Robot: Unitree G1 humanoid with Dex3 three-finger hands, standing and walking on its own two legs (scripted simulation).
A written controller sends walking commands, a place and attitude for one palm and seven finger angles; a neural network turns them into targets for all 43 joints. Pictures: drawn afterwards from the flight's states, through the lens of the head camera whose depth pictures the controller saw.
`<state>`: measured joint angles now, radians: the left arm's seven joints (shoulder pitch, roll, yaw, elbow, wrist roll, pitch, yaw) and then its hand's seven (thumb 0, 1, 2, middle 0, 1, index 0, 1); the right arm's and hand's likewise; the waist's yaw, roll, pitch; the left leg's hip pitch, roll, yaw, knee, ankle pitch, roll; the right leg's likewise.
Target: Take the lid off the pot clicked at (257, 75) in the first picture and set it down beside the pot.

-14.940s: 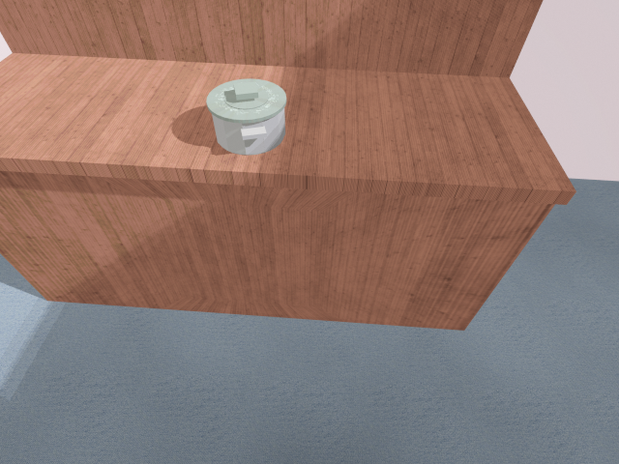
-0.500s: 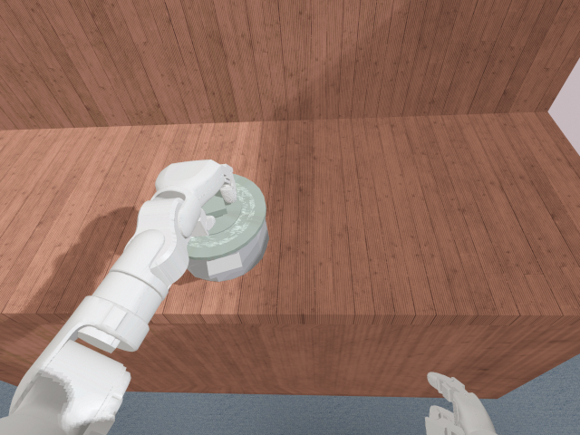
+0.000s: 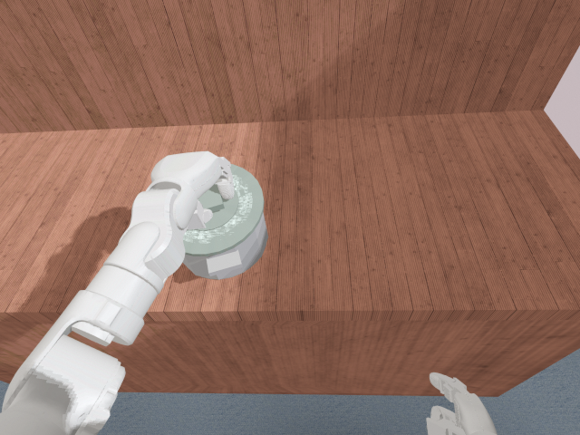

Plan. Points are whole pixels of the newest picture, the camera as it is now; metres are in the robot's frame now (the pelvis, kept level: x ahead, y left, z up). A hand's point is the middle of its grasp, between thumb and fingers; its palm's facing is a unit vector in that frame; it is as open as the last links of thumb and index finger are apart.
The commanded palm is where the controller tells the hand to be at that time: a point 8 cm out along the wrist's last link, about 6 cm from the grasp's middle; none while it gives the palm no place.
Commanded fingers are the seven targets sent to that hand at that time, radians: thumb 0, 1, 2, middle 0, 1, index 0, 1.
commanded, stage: lift the lid straight up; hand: left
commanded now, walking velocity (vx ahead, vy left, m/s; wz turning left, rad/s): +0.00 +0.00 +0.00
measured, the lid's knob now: (205, 198) +0.45 +0.16 +0.07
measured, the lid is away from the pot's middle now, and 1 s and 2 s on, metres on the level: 0.01 0.02 0.06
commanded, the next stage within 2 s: move the lid sideways beside the pot in 1.58 s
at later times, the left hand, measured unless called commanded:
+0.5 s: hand (189, 187) +0.41 +0.16 +0.13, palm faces -0.27 -0.06 -0.96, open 6.8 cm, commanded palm +0.40 +0.16 +0.21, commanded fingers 0.00 0.64 1.07 -0.68 -0.90 -0.85 -1.01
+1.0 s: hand (169, 165) +0.40 +0.17 +0.18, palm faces -0.22 -0.07 -0.97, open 6.8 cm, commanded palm +0.39 +0.17 +0.25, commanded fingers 0.00 0.64 1.07 -0.68 -0.90 -0.85 -1.01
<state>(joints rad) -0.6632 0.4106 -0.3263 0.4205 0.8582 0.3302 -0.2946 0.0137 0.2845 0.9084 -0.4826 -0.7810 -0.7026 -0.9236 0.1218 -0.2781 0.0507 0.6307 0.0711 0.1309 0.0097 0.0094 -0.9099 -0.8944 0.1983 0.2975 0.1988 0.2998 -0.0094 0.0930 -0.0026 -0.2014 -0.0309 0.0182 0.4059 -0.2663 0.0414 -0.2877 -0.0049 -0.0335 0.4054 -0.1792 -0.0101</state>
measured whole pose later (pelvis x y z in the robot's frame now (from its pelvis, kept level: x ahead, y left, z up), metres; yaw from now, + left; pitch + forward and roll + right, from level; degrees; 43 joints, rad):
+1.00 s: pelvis -0.01 +0.00 +0.00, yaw +1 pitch +1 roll +0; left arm -0.84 0.49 -0.30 0.41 0.84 0.34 -0.46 0.03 0.27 0.93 -0.49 -0.77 -0.74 -0.94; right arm 0.11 -0.29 0.06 0.63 0.07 0.08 -0.01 0.01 -0.91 -0.89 0.20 0.30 0.20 0.30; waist 0.00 0.09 0.01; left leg -0.14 -0.04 0.01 0.35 -0.22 0.05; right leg -0.22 -0.02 -0.04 0.36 -0.14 0.00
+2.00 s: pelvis -0.02 +0.00 +0.00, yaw +0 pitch +1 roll +0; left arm -0.93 0.58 -0.23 0.50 0.88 0.34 -0.54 0.02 0.27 0.92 -0.49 -0.77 -0.74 -0.94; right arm 0.15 -0.31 0.06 0.62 0.07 0.09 -0.02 0.01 -0.91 -0.89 0.20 0.30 0.20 0.30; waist -0.01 0.08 0.02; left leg -0.15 -0.04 0.01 0.33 -0.21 0.05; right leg -0.23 -0.01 -0.03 0.33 -0.12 -0.01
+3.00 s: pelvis -0.01 +0.02 +0.00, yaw +2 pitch +3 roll -1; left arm -0.91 0.76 -0.10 0.57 0.87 0.19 -0.58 0.02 0.28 0.92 -0.49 -0.77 -0.74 -0.95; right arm 0.15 -0.32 0.06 0.62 0.09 0.15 -0.02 0.01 -0.91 -0.89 0.20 0.30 0.20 0.30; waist -0.02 0.06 0.03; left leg -0.19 -0.06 0.00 0.35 -0.21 0.07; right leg -0.24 -0.03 -0.05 0.29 -0.11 0.02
